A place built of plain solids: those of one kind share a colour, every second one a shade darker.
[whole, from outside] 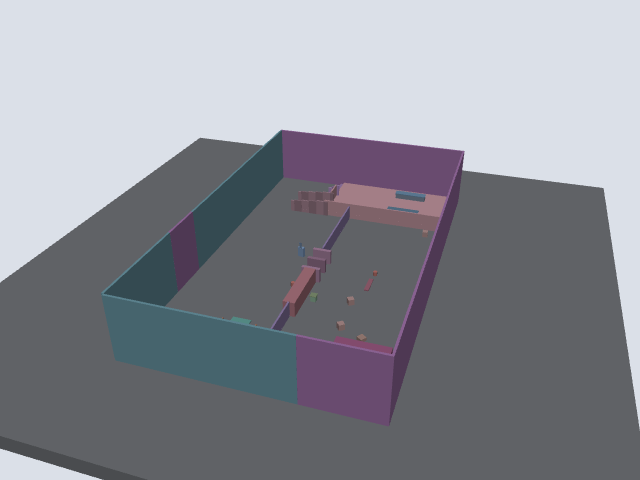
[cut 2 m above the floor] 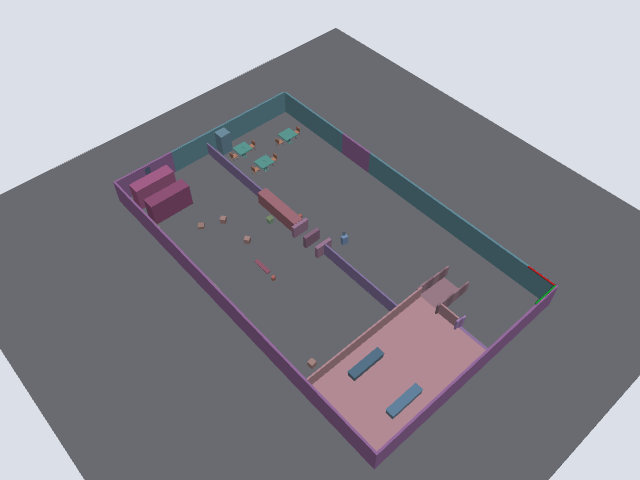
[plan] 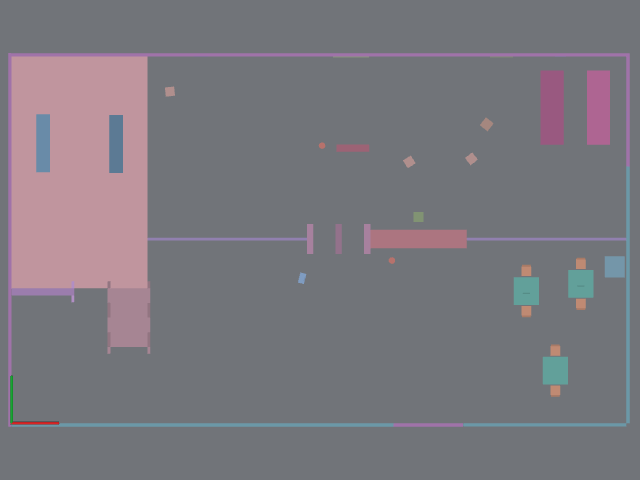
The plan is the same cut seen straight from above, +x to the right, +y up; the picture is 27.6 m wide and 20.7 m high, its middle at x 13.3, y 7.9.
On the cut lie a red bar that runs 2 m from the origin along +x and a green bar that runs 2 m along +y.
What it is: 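A leisure centre's entrance hall; 26.5 x 15.8 m, 4.5 m high; a reception desk with 2 gates 0.95 m clear; a viewing terrace 5.9 m broad raised by 2 risers of 0.149 m, with steps and a ramp 1 in 8.5 at its front end; lockers 1.85 m high; cafe tables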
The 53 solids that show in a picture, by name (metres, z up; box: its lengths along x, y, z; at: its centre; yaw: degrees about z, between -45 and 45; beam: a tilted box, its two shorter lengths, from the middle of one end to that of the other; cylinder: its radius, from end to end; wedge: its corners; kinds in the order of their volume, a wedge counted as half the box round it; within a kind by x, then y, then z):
{
 "wall_1": {"box": [0.15, 16.11, 4.59], "at": [-0.07, 7.91, 2.25]},
 "wall_2": {"box": [26.81, 0.15, 4.59], "at": [13.26, 15.88, 2.25]},
 "wall_3": {"box": [3.0, 0.15, 4.59], "at": [17.97, -0.07, 2.25]},
 "wall_4": {"box": [0.15, 4.89, 4.59], "at": [26.59, 13.52, 2.25]},
 "window_wall_1": {"box": [16.47, 0.15, 4.59], "at": [8.23, -0.07, 2.25]},
 "window_wall_2": {"box": [7.04, 0.15, 4.59], "at": [22.99, -0.07, 2.25]},
 "window_wall_3": {"box": [0.15, 11.07, 4.59], "at": [26.59, 5.54, 2.25]},
 "view_1": {"box": [5.86, 9.99, 0.35], "at": [2.93, 10.81, 0.12]},
 "view_2": {"box": [1.44, 0.12, 1.35], "at": [3.42, 5.88, 0.62]},
 "view_3": {"box": [0.12, 9.99, 0.45], "at": [5.8, 10.81, 0.17]},
 "view_4": {"box": [0.12, 9.99, 1.35], "at": [5.8, 10.81, 0.62]},
 "lockers_1": {"box": [1.0, 3.2, 1.9], "at": [23.31, 13.61, 0.9]},
 "lockers_2": {"box": [1.0, 3.2, 1.9], "at": [25.31, 13.61, 0.9]},
 "reception_1": {"box": [4.15, 0.8, 1.11], "at": [17.55, 7.94, 0.51]},
 "line_1": {"box": [6.88, 0.12, 0.15], "at": [9.3, 7.94, 0.03]},
 "line_2": {"box": [6.88, 0.12, 1.15], "at": [9.3, 7.94, 0.53]},
 "line_3": {"box": [6.88, 0.12, 0.15], "at": [23.07, 7.94, 0.03]},
 "line_4": {"box": [6.88, 0.12, 1.15], "at": [23.07, 7.94, 0.53]},
 "vending_machine_1": {"box": [0.87, 0.92, 1.88], "at": [26.01, 6.74, 0.89]},
 "view_ramp_1": {"box": [0.12, 0.63, 1.04], "at": [4.2, 3.61, 0.47]},
 "view_ramp_2": {"box": [0.12, 0.63, 1.12], "at": [4.2, 4.24, 0.51]},
 "view_ramp_3": {"box": [0.12, 0.63, 1.19], "at": [4.2, 4.87, 0.55]},
 "view_ramp_4": {"box": [0.12, 0.63, 1.27], "at": [4.2, 5.5, 0.58]},
 "view_ramp_5": {"wedge": [[4.26, 3.29, -0.05], [4.26, 3.29, 0.0], [4.26, 5.82, -0.05], [4.26, 5.82, 0.3], [5.86, 3.29, -0.05], [5.86, 3.29, 0.0], [5.86, 5.82, -0.05], [5.86, 5.82, 0.3]]},
 "view_ramp_6": {"box": [0.12, 0.63, 1.04], "at": [5.92, 3.61, 0.47]},
 "view_ramp_7": {"box": [0.12, 0.63, 1.12], "at": [5.92, 4.24, 0.51]},
 "view_ramp_8": {"box": [0.12, 0.63, 1.19], "at": [5.92, 4.87, 0.55]},
 "view_ramp_9": {"box": [0.12, 0.63, 1.27], "at": [5.92, 5.5, 0.58]},
 "view_ramp_10": {"box": [0.12, 0.3, 1.27], "at": [5.92, 5.97, 0.58]},
 "gate_1": {"box": [0.28, 1.3, 1.07], "at": [12.88, 7.94, 0.48]},
 "gate_2": {"box": [0.28, 1.3, 1.07], "at": [14.11, 7.94, 0.48]},
 "gate_3": {"box": [0.28, 1.3, 1.07], "at": [15.34, 7.94, 0.48]},
 "bench_1": {"box": [0.54, 2.44, 0.43], "at": [1.36, 12.07, 0.46]},
 "bench_2": {"box": [0.54, 2.44, 0.43], "at": [4.51, 12.04, 0.46]},
 "meeting_table_1": {"box": [1.1, 1.2, 0.07], "at": [22.2, 5.7, 0.7]},
 "meeting_table_2": {"box": [1.1, 1.2, 0.07], "at": [23.45, 2.27, 0.7]},
 "meeting_table_3": {"box": [1.1, 1.2, 0.07], "at": [24.55, 6.01, 0.7]},
 "ottoman_1": {"box": [0.4, 0.4, 0.47], "at": [6.83, 14.3, 0.18], "yaw": 6.2},
 "ottoman_2": {"box": [0.4, 0.4, 0.47], "at": [17.15, 11.27, 0.18], "yaw": 32.8},
 "ottoman_3": {"box": [0.4, 0.4, 0.47], "at": [19.83, 11.4, 0.18], "yaw": 37.8},
 "bench_top_1": {"box": [0.6, 2.5, 0.07], "at": [1.36, 12.07, 0.71]},
 "bench_top_2": {"box": [0.6, 2.5, 0.07], "at": [4.51, 12.04, 0.71]},
 "view_steps_1": {"box": [2.58, 0.31, 0.2], "at": [1.29, 5.67, 0.05]},
 "suitcase_1": {"box": [0.27, 0.45, 0.77], "at": [12.53, 6.25, 0.33], "yaw": -14.4},
 "stack_1": {"box": [1.42, 0.31, 0.13], "at": [14.72, 11.86, 0.01]},
 "box_cardboard_1": {"box": [0.43, 0.44, 0.27], "at": [20.49, 12.89, 0.09], "yaw": -38.2},
 "side_chair_1": {"box": [0.42, 0.42, 0.04], "at": [22.2, 4.85, 0.43]},
 "side_chair_2": {"box": [0.42, 0.42, 0.04], "at": [22.2, 6.55, 0.43]},
 "side_chair_3": {"box": [0.42, 0.42, 0.04], "at": [23.45, 1.42, 0.43]},
 "side_chair_4": {"box": [0.42, 0.42, 0.04], "at": [23.45, 3.12, 0.43]},
 "side_chair_5": {"box": [0.42, 0.42, 0.04], "at": [24.55, 5.16, 0.43]},
 "side_chair_6": {"box": [0.42, 0.42, 0.04], "at": [24.55, 6.86, 0.43]},
 "stool_top_1": {"box": [0.44, 0.44, 0.05], "at": [17.55, 8.89, 0.42]}
}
